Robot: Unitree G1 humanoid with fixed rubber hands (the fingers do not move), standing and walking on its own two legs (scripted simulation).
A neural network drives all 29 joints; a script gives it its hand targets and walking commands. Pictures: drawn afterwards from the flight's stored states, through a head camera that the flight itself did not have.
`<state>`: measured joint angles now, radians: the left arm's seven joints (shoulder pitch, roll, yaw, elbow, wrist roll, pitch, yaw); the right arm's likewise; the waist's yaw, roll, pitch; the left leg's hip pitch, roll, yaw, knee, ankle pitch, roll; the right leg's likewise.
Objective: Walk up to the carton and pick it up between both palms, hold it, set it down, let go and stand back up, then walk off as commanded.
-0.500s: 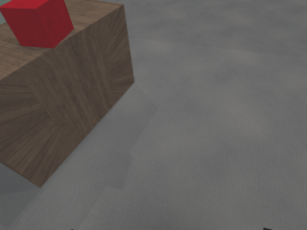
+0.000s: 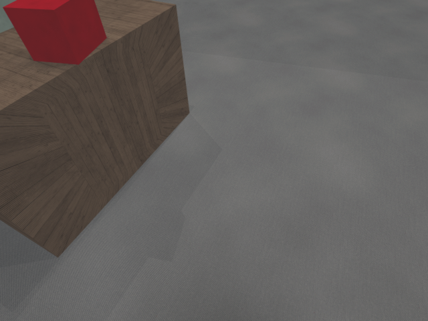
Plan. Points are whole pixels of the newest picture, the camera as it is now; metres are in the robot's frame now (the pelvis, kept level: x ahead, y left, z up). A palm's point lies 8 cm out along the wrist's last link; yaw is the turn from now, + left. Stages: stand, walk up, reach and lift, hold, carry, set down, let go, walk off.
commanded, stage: walk up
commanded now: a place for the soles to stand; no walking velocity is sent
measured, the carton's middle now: (61, 24) +1.15 +0.64 +0.06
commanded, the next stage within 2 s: none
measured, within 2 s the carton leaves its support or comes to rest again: neither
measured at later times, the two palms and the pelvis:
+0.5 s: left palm out of the picture +0.13 +0.40 -0.14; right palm (341, 284) +0.21 -0.21 -0.07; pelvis +0.12 +0.08 -0.01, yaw +23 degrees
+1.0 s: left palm (63, 285) +0.22 +0.35 -0.10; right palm (262, 135) +0.66 -0.12 -0.10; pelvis +0.37 +0.06 -0.02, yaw +40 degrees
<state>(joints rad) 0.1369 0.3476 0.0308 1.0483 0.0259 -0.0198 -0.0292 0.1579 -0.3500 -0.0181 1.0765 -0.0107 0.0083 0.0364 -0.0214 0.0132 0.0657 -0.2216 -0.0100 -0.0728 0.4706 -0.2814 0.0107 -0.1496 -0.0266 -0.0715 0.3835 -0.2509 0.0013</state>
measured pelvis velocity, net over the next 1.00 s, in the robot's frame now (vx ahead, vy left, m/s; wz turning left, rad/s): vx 0.37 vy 0.06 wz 0.69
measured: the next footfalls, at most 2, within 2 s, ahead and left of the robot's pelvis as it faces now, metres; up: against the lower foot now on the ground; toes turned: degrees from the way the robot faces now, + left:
left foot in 0.26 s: +0.12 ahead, +0.19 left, +0.00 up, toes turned +16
right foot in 0.76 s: +0.44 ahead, +0.02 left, +0.00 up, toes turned +32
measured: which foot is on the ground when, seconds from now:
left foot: down 0.00-0.00, up 0.02-0.24, down 0.26-0.80, up 0.82-1.00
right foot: down 0.00-0.24, up 0.26-0.74, down 0.76-1.00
